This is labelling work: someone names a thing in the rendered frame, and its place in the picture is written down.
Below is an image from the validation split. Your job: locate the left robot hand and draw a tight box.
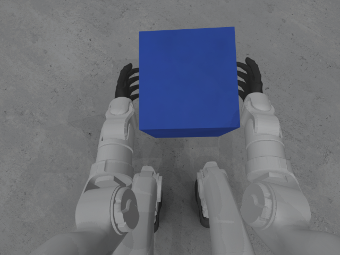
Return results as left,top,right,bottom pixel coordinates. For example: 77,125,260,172
115,63,139,101

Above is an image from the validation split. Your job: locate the left robot forearm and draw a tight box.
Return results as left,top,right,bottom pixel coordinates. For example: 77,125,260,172
75,97,138,225

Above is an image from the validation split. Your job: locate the right robot hand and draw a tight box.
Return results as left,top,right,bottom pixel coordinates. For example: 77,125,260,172
236,57,263,102

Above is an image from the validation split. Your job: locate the robot left upper arm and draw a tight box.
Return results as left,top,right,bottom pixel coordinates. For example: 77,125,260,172
29,185,139,255

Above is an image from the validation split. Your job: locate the right robot foot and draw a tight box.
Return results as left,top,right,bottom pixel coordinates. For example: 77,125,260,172
194,180,210,228

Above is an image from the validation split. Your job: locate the carton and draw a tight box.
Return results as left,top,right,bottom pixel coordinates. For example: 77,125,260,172
139,27,240,138

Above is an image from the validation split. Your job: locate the robot foot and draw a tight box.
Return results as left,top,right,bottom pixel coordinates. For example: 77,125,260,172
154,192,163,233
194,180,210,228

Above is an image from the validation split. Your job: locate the right robot forearm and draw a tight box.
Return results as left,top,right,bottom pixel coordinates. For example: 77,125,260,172
240,92,311,212

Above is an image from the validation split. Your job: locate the robot right upper arm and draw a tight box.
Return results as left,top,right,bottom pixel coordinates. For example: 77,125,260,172
240,181,340,255

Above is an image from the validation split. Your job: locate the left robot foot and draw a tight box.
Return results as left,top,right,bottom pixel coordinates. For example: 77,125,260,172
154,192,163,233

